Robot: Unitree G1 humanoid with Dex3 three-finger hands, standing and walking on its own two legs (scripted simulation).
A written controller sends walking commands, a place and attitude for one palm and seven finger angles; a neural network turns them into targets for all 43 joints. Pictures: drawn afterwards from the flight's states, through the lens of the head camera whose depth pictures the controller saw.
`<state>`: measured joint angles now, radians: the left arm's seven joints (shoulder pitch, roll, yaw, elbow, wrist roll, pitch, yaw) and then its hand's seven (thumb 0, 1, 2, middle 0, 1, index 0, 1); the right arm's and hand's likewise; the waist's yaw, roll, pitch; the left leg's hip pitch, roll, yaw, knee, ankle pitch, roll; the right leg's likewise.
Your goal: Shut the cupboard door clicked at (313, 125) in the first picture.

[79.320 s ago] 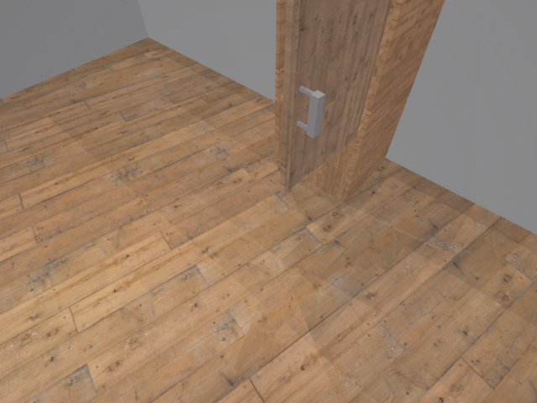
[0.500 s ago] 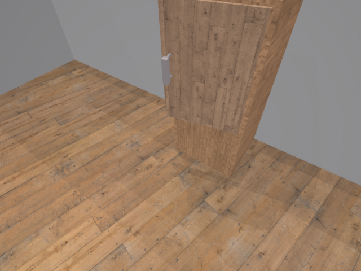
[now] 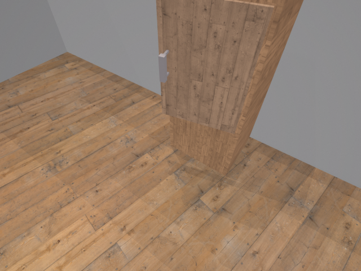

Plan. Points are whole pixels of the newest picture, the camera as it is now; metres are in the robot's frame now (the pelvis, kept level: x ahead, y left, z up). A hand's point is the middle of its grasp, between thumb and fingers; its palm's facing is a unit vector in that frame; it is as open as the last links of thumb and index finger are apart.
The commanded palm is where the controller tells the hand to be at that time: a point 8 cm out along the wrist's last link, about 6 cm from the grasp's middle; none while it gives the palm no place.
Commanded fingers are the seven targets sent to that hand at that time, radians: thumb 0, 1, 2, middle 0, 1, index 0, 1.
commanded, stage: look to check the result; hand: left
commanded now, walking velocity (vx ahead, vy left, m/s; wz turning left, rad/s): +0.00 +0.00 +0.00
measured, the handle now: (165, 66) +0.90 +0.11 -0.04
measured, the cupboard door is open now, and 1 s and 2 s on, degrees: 13 13 13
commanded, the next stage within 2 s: walk to a spot facing it in 0.40 s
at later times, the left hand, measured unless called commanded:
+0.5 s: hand out of the picture +0.05 +0.21 -0.17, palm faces +0.01 -0.96 -0.26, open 7.3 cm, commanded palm none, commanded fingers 0.00 0.90 0.90 -0.20 -0.30 -0.20 -0.30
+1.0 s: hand out of the picture +0.02 +0.23 -0.21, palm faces +0.25 -0.94 -0.22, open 7.3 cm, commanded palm none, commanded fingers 0.00 0.90 0.90 -0.20 -0.30 -0.20 -0.30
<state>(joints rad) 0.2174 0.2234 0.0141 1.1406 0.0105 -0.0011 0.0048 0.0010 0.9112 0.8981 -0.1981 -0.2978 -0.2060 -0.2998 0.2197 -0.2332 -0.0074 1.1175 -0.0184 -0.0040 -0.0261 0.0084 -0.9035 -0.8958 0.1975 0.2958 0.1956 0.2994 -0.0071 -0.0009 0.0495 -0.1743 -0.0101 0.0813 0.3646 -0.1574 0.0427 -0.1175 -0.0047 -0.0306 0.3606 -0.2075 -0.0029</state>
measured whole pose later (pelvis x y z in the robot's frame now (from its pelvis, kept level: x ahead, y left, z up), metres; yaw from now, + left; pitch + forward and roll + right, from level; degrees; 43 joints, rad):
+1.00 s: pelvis +0.00 +0.02 -0.03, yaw +13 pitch -2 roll +0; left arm 0.17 0.22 0.07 0.99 0.02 0.06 0.02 0.00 0.91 0.90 -0.20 -0.30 -0.21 -0.30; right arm 0.23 -0.19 -0.05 0.99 -0.03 0.04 0.00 0.01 -0.90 -0.90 0.20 0.30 0.20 0.30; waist -0.02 -0.04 0.13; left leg -0.35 -0.01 0.05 0.70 -0.30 0.05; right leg -0.33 -0.09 -0.08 0.95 -0.53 0.03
